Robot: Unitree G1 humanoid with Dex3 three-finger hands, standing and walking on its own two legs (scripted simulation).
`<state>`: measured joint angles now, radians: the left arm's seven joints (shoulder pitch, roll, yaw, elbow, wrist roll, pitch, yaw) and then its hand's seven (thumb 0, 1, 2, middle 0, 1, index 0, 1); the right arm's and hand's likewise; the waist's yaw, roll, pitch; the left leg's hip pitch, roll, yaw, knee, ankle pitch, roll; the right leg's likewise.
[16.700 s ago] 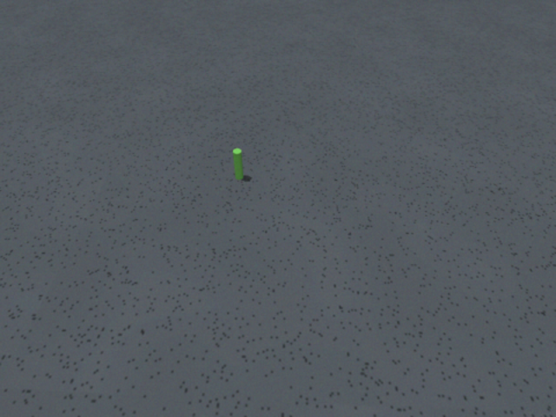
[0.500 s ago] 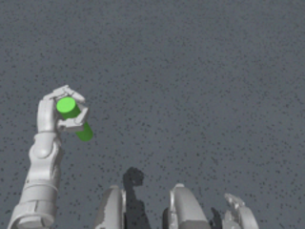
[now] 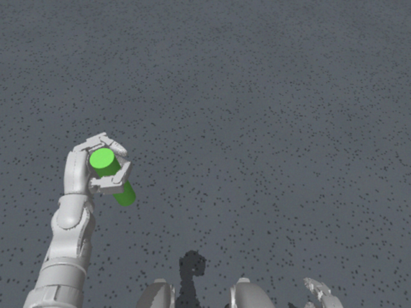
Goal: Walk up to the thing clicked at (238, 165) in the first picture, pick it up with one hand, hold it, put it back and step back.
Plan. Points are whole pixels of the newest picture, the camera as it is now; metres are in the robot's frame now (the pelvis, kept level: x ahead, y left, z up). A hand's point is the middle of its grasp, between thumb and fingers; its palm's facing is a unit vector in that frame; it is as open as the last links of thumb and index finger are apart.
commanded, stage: lift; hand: left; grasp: from the side
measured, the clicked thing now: (116, 180) +0.36 +0.18 -0.01
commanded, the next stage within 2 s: hold in 0.42 s
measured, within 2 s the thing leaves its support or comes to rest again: neither
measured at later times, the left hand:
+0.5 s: hand (115, 167) +0.35 +0.16 +0.07, palm faces +0.06 -1.00 -0.02, open 5.5 cm
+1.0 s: hand (116, 162) +0.35 +0.16 +0.09, palm faces +0.06 -1.00 -0.01, open 5.5 cm
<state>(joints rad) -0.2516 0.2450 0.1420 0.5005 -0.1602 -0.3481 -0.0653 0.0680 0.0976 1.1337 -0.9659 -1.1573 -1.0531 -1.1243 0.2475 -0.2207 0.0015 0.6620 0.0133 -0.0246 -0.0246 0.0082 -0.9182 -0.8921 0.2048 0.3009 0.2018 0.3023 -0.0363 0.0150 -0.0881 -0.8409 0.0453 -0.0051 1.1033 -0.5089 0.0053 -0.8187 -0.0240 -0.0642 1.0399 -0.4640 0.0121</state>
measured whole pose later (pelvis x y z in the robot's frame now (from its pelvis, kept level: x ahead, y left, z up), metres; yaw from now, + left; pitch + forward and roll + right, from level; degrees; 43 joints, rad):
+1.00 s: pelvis +0.01 -0.01 +0.04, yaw +0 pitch +6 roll -1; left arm -0.18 0.21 0.13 0.51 -0.18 -0.37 -0.09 0.07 0.10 1.13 -0.96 -1.17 -1.05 -1.14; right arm 0.25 -0.22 0.00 0.66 0.02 -0.01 -0.03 0.01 -0.93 -0.90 0.20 0.30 0.20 0.30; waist -0.03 0.01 -0.03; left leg -0.53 0.04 0.01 0.84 -0.42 -0.01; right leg -0.52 -0.02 -0.06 0.81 -0.39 0.00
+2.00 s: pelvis +0.01 -0.01 +0.05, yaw +0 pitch +4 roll -1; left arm -0.16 0.20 0.14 0.52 -0.17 -0.38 -0.09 0.07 0.10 1.13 -0.96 -1.17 -1.04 -1.14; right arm 0.24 -0.22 0.00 0.68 0.02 -0.02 -0.02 0.01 -0.92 -0.90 0.20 0.30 0.20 0.30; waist -0.02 0.00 -0.01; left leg -0.48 0.04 0.02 0.79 -0.39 0.00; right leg -0.47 -0.02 -0.05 0.76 -0.36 0.01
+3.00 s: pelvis +0.01 -0.01 +0.05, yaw +0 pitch +5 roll -1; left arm -0.18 0.20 0.13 0.54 -0.16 -0.39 -0.08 0.07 0.10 1.13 -0.95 -1.18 -1.04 -1.15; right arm 0.24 -0.23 -0.01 0.68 0.01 -0.03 -0.02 0.01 -0.92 -0.90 0.20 0.30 0.20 0.30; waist -0.02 0.01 -0.02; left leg -0.48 0.04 0.01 0.79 -0.39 -0.01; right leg -0.48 -0.02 -0.05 0.76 -0.36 0.01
